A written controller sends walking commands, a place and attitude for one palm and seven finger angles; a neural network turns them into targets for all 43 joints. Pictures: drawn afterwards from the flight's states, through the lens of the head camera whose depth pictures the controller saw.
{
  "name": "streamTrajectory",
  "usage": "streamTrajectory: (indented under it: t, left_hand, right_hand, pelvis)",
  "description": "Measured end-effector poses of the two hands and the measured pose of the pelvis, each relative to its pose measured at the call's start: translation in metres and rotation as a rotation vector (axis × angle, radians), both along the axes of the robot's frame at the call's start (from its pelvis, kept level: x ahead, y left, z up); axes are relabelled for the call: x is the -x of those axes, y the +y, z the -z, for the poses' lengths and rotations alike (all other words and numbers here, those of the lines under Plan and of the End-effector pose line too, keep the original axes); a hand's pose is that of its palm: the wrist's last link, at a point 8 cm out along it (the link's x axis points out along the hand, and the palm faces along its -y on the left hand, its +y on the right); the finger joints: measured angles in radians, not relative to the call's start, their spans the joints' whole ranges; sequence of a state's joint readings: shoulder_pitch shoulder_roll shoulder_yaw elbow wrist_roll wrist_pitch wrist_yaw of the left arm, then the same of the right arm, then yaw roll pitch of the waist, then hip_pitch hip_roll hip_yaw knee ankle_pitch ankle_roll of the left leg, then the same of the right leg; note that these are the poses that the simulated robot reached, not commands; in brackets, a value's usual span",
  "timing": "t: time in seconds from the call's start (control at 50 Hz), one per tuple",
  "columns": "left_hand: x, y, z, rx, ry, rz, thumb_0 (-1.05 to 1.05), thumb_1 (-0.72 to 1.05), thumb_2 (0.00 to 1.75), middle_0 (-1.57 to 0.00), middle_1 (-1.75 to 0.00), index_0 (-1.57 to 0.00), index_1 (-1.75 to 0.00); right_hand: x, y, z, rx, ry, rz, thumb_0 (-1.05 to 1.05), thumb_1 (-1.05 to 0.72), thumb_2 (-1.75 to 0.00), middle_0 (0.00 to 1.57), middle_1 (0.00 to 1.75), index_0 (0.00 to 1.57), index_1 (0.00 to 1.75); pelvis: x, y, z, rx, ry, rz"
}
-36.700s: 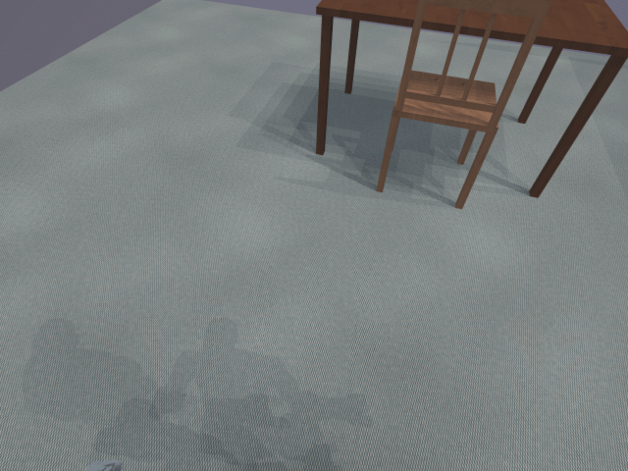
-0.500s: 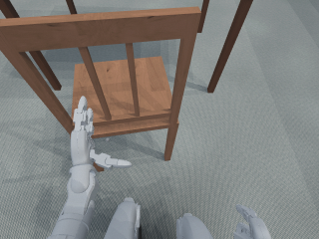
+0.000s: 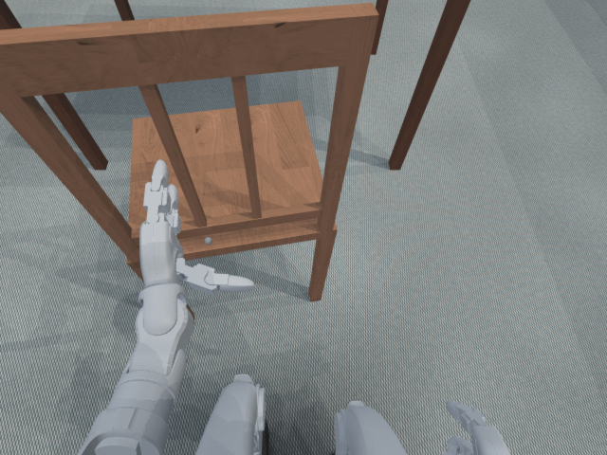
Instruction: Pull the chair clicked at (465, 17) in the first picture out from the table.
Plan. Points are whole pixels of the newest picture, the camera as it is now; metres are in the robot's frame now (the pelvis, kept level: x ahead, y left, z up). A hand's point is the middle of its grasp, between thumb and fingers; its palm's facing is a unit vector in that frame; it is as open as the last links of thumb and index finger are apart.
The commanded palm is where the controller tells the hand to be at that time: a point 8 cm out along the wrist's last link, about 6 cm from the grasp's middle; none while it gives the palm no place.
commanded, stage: push the fingers through the gap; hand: left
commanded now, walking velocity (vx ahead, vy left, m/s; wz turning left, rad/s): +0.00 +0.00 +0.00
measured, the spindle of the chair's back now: (180, 169) +0.49 +0.19 +0.03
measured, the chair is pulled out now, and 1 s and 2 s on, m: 0.35 0.35 0.35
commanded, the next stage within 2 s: hook a spindle and tug to test in 1.26 s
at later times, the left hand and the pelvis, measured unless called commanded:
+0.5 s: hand (197, 206) +0.43 +0.16 +0.02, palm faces +0.23 -0.97 -0.02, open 17.0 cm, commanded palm +0.41 +0.20 +0.03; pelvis +0.00 +0.00 +0.00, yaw -1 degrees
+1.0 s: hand (198, 179) +0.48 +0.17 +0.03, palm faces +0.24 -0.97 -0.02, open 17.0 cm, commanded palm +0.44 +0.20 +0.03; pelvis +0.01 +0.01 +0.00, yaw -1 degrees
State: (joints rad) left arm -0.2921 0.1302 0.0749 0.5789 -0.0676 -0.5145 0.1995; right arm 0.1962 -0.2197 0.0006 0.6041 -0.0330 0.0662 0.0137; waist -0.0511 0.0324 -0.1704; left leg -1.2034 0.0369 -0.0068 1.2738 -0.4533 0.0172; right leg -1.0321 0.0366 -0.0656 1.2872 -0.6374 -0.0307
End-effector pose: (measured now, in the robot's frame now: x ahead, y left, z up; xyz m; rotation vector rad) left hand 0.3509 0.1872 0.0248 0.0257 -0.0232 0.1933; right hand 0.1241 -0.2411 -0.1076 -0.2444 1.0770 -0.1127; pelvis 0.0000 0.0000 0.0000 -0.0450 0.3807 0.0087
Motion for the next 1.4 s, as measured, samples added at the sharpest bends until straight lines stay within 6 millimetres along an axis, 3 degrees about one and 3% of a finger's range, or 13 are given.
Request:
streamTrajectory:
  t: [0.42, 0.74, 0.94, 1.14, 1.4]
  left_hand:
    - [-0.044, 0.019, 0.000, 0.004, -0.001, -0.043, -0.01, -0.50, 0.30, -0.06, -0.08, -0.06, -0.08]
    - [-0.073, 0.023, 0.001, 0.009, 0.005, -0.052, -0.01, -0.51, 0.30, -0.06, -0.08, -0.06, -0.08]
    - [-0.094, 0.026, 0.000, 0.004, 0.013, -0.050, -0.01, -0.50, 0.30, -0.06, -0.08, -0.06, -0.08]
    - [-0.090, 0.023, 0.004, 0.008, 0.020, -0.049, -0.01, -0.50, 0.30, -0.06, -0.08, -0.06, -0.08]
    - [-0.089, 0.023, 0.000, 0.004, 0.008, -0.049, -0.01, -0.51, 0.30, -0.06, -0.08, -0.06, -0.08]
  right_hand:
    - [0.039, -0.016, 0.002, 0.034, 0.118, 0.070, 0.01, -0.91, -0.89, 0.20, 0.30, 0.20, 0.30]
    - [0.055, -0.011, 0.006, 0.033, 0.178, 0.087, 0.01, -0.91, -0.89, 0.20, 0.30, 0.20, 0.30]
    - [0.075, -0.008, 0.008, 0.032, 0.249, 0.104, 0.01, -0.91, -0.89, 0.20, 0.30, 0.20, 0.30]
    - [0.086, -0.007, 0.005, 0.019, 0.290, 0.128, 0.01, -0.91, -0.89, 0.20, 0.30, 0.20, 0.30]
    - [0.072, -0.009, 0.004, 0.027, 0.254, 0.106, 0.01, -0.91, -0.89, 0.20, 0.30, 0.20, 0.30]
  pelvis:
    - [-0.004, -0.002, 0.000, 0.000, 0.028, 0.012]
    - [-0.004, 0.003, 0.003, 0.007, 0.048, 0.015]
    - [-0.004, 0.006, 0.005, 0.014, 0.063, 0.015]
    - [-0.008, 0.008, 0.001, 0.011, 0.062, 0.024]
    - [-0.007, 0.006, 0.001, 0.013, 0.056, 0.016]
